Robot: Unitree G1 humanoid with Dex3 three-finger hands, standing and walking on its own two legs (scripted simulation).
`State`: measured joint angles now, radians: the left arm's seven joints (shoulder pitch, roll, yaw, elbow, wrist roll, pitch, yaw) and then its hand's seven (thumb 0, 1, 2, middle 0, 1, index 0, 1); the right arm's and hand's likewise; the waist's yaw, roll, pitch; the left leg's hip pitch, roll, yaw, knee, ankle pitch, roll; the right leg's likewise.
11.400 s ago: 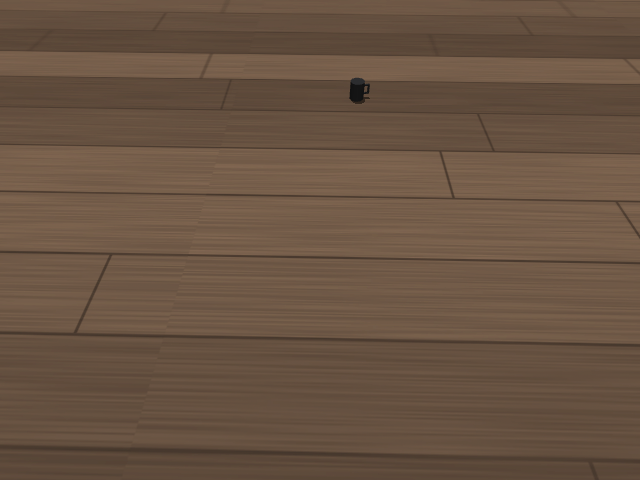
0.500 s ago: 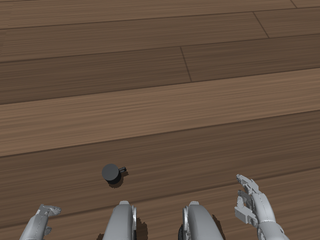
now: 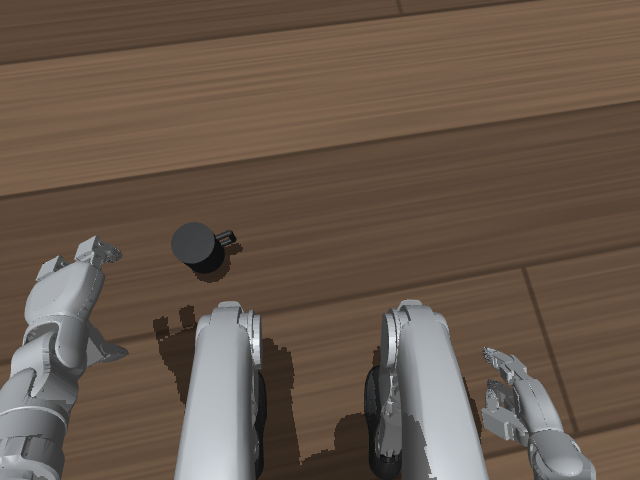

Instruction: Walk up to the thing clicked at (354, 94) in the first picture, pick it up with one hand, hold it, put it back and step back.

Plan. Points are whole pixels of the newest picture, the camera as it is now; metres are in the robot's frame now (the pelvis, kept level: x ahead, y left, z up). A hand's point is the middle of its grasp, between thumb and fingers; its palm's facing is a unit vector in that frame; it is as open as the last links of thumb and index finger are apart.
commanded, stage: rise first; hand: left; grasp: from above
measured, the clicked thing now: (207, 246) +0.46 +0.23 -0.40
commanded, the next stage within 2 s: approach in 1.38 s
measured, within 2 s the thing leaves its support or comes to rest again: neither
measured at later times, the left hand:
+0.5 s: hand (125, 283) +0.36 +0.31 -0.23, palm faces -0.47 -0.15 -0.87, open 14.2 cm
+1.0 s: hand (140, 272) +0.38 +0.30 -0.27, palm faces -0.47 -0.06 -0.88, open 14.1 cm
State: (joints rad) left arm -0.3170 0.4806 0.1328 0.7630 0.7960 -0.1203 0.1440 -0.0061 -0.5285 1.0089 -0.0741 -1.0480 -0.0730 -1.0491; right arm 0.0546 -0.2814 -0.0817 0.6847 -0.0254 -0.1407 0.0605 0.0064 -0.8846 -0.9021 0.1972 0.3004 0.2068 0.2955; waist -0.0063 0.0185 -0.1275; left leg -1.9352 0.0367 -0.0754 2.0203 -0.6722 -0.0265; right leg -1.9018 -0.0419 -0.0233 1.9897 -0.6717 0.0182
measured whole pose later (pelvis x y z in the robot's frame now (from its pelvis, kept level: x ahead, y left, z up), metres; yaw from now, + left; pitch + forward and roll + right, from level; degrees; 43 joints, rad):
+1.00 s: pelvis -0.01 +0.01 -0.10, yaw -3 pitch +33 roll -6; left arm -0.69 0.63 0.12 1.24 1.23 -0.26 0.39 0.00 -0.53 1.01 -0.08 -1.01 -0.09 -1.01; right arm 0.09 -0.26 -0.05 0.77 -0.12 -0.05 0.13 0.00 -0.90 -0.91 0.20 0.30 0.21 0.30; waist -0.11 -0.01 -0.08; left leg -2.24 0.02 -0.12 2.34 -0.68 -0.02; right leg -2.17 -0.03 -0.03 2.27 -0.67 0.04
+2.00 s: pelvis +0.00 +0.00 -0.12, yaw -4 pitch +34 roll -6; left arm -1.00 0.64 0.12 1.53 1.28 -0.11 0.51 0.00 -0.46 0.95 -0.07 -1.09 -0.12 -1.05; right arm 0.14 -0.28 0.03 0.78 -0.17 -0.08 0.16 0.00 -0.90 -0.90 0.20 0.30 0.21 0.30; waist -0.27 0.02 -0.04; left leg -2.33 0.03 -0.15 2.42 -0.70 -0.03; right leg -2.27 -0.01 -0.04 2.34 -0.67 0.04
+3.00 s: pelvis +0.00 +0.01 -0.15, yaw -7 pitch +30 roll -9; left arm -0.92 0.76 0.17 1.66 1.29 -0.24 0.61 0.00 -0.47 0.97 -0.08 -1.08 -0.10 -1.04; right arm 0.11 -0.28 0.11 0.80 -0.26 -0.16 0.27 0.00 -0.90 -0.90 0.20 0.30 0.21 0.30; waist -0.28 -0.04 0.06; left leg -2.36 0.01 -0.21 2.54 -0.73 -0.03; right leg -2.28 0.01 -0.08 2.43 -0.68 0.06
